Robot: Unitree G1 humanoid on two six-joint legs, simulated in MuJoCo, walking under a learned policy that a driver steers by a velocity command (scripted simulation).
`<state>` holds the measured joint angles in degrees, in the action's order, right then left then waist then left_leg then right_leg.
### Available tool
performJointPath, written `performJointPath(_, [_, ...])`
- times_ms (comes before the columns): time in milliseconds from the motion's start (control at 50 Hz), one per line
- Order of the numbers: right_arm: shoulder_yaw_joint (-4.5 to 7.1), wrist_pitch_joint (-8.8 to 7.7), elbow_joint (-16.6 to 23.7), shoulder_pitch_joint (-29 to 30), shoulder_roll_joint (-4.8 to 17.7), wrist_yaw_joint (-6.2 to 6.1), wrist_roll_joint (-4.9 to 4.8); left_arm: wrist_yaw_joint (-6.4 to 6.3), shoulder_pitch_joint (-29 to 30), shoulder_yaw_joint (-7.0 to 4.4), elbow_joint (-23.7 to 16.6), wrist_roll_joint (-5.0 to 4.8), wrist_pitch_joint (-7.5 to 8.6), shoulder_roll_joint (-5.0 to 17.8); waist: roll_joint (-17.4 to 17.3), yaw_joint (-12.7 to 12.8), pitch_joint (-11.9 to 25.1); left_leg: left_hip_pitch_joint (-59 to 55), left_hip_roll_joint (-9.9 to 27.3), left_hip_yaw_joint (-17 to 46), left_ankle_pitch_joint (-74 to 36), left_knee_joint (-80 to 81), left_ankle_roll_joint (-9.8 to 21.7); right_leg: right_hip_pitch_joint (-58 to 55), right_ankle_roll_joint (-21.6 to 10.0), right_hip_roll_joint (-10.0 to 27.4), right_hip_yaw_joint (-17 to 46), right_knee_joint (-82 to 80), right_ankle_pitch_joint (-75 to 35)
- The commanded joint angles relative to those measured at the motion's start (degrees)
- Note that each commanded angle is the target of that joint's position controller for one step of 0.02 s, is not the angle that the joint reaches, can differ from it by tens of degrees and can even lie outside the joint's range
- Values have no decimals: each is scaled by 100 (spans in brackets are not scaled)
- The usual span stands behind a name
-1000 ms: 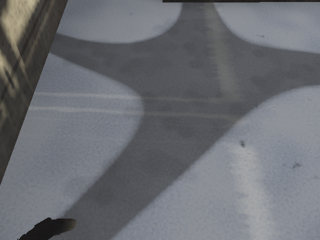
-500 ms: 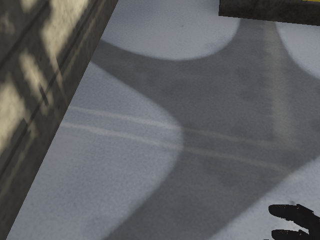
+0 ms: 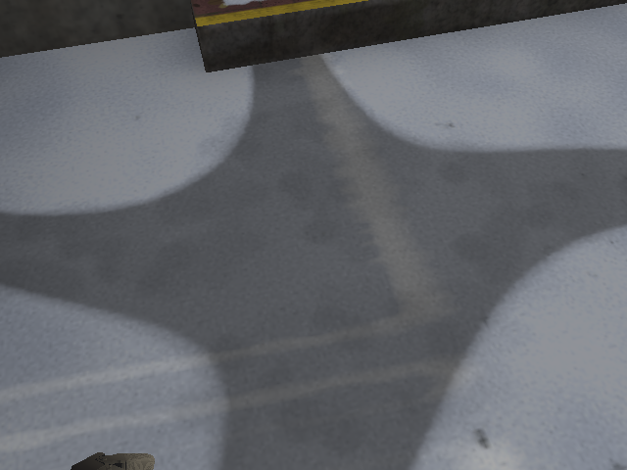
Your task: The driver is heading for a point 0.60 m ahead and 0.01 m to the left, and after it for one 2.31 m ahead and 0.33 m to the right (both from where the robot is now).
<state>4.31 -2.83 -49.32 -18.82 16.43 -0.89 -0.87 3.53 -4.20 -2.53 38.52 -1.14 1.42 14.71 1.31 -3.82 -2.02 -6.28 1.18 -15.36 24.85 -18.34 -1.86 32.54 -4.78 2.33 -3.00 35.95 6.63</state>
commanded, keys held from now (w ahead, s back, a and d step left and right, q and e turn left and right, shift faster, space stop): w+e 0.14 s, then w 0.04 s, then w+q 0.42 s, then q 0.04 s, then e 0.36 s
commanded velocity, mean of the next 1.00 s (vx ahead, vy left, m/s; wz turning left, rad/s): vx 0.40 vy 0.00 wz -0.07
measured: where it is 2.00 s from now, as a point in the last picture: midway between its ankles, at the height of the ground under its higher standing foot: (303, 404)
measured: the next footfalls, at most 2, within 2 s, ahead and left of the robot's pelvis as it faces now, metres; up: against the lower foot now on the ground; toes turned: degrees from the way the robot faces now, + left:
right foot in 0.02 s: +0.18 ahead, -0.10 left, +0.00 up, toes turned -4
left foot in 0.56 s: +0.51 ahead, +0.09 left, +0.00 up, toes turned -1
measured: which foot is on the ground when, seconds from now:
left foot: down 0.00-0.04, up 0.06-0.54, down 0.56-1.00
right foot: up 0.00-0.00, down 0.02-0.58, up 0.60-1.00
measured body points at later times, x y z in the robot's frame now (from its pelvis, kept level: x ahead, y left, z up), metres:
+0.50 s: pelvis +0.29 -0.01 +0.01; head +0.32 -0.01 +0.46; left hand +0.37 +0.27 -0.10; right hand +0.46 -0.26 -0.09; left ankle +0.47 +0.10 -0.70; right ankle +0.14 -0.09 -0.72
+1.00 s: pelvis +0.53 +0.01 +0.02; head +0.56 +0.00 +0.47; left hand +0.68 +0.26 -0.09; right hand +0.65 -0.26 -0.10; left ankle +0.47 +0.09 -0.72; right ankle +0.65 -0.12 -0.70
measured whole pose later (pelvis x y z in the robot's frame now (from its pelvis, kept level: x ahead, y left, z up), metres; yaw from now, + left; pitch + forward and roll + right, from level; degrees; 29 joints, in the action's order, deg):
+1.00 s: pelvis +0.53 +0.01 +0.02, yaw -2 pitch +2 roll +2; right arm 1.9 -1.0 -46.0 -9.5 14.9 -0.9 0.5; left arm 1.2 -11.8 -2.5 41.6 -0.3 2.3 15.2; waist 2.2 -0.9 -0.9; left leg 5.9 -5.4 -3.7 16.5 -20.2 4.1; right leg 30.9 0.6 2.9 1.0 36.4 6.0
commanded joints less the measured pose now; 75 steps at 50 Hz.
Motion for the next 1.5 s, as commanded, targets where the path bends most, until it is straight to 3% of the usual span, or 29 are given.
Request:
performJointPath(20, [239,33,389,302,1137,-100,-40,-97,-1732,-556,-9,-20,0,1220,-423,1277,1000,978,1145,195,-6070,-2827,488,-2681,-537,-578,-126,-445,81])
performJointPath(40, [24,-67,645,-157,456,-46,202,-218,-2089,-714,71,-47,-28,1905,998,963,1512,3412,403,273,-1758,-4978,128,-4839,-1330,865,2372,-512,91])
performJointPath(60, [-95,-308,791,-86,336,48,147,-187,-2034,-635,-143,-31,66,1859,1063,876,2438,4715,-460,1652,1026,-6173,31,-5731,-2161,1747,5164,-1603,1059])
performJointPath(80, [35,-460,933,663,807,128,-102,-160,-1955,-504,-124,21,134,1408,457,1154,1917,5303,-97,2135,581,-6279,169,-5422,-1763,1598,4549,-1909,1084])
performJointPath(100, [9,-541,1046,916,772,137,-155,-166,-1681,-451,-117,22,185,1230,258,983,1205,5359,139,2060,46,-5859,279,-4601,-1529,1378,3750,-1929,749])
performJointPath(120, [13,-556,974,902,728,89,-28,-177,-1284,-396,-172,8,199,1058,-122,693,772,5042,371,2030,-317,-5336,261,-3733,-1328,1121,3113,-1945,156])
performJointPath(160, [77,-427,879,675,785,76,103,-221,-857,-296,-336,104,206,785,63,329,536,4281,592,2024,-716,-4782,155,-2696,-1203,817,2444,-2164,-733])
performJointPath(320, [-108,-241,926,1403,324,149,41,-356,-1271,-265,68,115,309,931,249,666,164,4137,561,1647,-3083,-2346,-39,-2268,-753,482,896,-2593,-1286])
performJointPath(460, [-125,-279,1225,2034,393,392,-50,-366,-1567,-315,508,103,255,1060,150,893,-231,4706,286,1693,-2732,-1384,405,-3690,-598,1136,676,-2401,-1433])
performJointPath(520, [-32,-256,1182,1488,576,448,4,-450,-1342,-364,485,94,159,1209,352,533,219,3861,-116,1313,-1928,-1365,693,-3990,-362,1120,379,-1499,-3831])
performJointPath(560, [224,-213,866,47,1046,372,22,-540,-1204,-316,381,115,82,1158,131,-224,1087,1637,-305,1425,-2228,-1180,1051,-3151,-19,718,-38,640,-4350])
performJointPath(580, [388,-191,849,-602,1671,308,43,-515,-1764,-161,163,227,191,733,-1006,-121,1898,-639,1098,3789,-2076,-1228,1959,-963,388,16,-186,2889,-1824])
performJointPath(600, [299,-193,820,-697,1375,317,-73,-422,-1752,-43,181,244,355,500,-1598,-98,2421,-1643,1755,6156,-1145,-180,2556,542,570,-844,574,4106,2430])
performJointPath(640, [162,-154,1021,-79,958,257,27,-289,-841,-122,-103,-57,600,968,-661,-166,1211,-489,1479,4891,-1753,-3,2048,1139,415,-212,983,4188,1917])
performJointPath(680, [18,-141,1143,522,576,220,105,-339,-830,-176,-22,137,537,1004,-66,254,636,1017,1224,3569,-4228,-19,1798,480,504,248,769,3351,1572])
performJointPath(740, [-49,-187,1040,732,531,196,175,-397,-1372,-115,196,127,286,679,-420,566,649,1912,947,2616,-5675,198,1746,-278,726,298,566,2656,1231])
performJointPath(820, [-45,-168,838,846,647,119,196,-452,-1140,-45,221,104,181,489,-562,463,713,1982,642,1668,-5712,327,1446,-605,766,238,437,1164,-235])
performJointPath(1000, [38,272,542,868,819,-93,58,-162,-556,-199,-246,93,163,685,-534,228,391,701,1252,1738,-5132,-555,1291,-51,420,2,290,-35,398])
performJointPath(1040, [53,339,581,924,799,-167,-12,-152,-1106,-291,-174,99,184,808,-383,537,614,882,938,1490,-5454,-1576,930,-965,121,-232,202,-902,-451])
performJointPath(1060, [36,289,691,843,754,-185,109,-225,-1543,-437,-163,139,184,1282,265,653,1089,1560,414,1170,-4457,-2784,531,-2084,-283,308,1156,-971,-2709])
performJointPath(1080, [-73,208,901,713,428,-117,315,-313,-1742,-524,-249,229,149,1747,1457,519,1473,3470,-700,1039,-152,-4677,41,-3539,-1442,1672,3126,-958,-5159])
performJointPath(1100, [-99,159,871,746,492,-16,264,-362,-1837,-408,-275,242,129,1306,1293,671,2264,3986,-786,2055,1322,-5573,-27,-4042,-1883,1947,3762,-1134,-4694])
performJointPath(1120, [-58,169,882,858,644,30,98,-387,-1464,-384,-402,181,105,1168,782,643,1930,4230,-488,2287,1097,-5846,-22,-3778,-1629,1700,3270,-1152,-3864])
performJointPath(1160, [-41,269,890,1183,610,-33,108,-448,-923,-336,-540,37,-20,975,-55,507,1149,4375,-167,2165,492,-5215,-62,-2812,-1095,1203,2588,-1376,-2419])
performJointPath(1240, [-57,352,861,1041,422,-78,71,-530,-761,-416,-657,124,-217,1140,546,312,972,3514,-333,1910,42,-3609,-271,-1972,-894,667,2272,-1612,-1745])
performJointPath(1440, [35,180,720,684,501,47,54,-613,-464,-432,-772,15,-438,1078,851,230,980,2148,-336,1866,-1210,-866,-6,-1624,-433,379,2857,-1295,-71])
performJointPath(1460, [88,173,698,572,653,54,118,-622,-648,-386,-725,8,-452,943,631,247,973,1714,24,2076,-1495,-397,161,-1369,-190,144,2655,-977,359])
performJointPath(1480, [154,196,791,607,1045,34,251,-608,-956,-295,-683,100,-455,627,-546,464,936,1351,1254,3313,-1677,71,611,-754,162,-505,1912,238,1801])
performJointPath(1500, [214,206,796,740,1314,53,430,-611,-742,-383,-905,82,-378,842,-2005,510,482,1951,2039,4703,-2110,434,1554,37,423,-1139,1216,1344,2953])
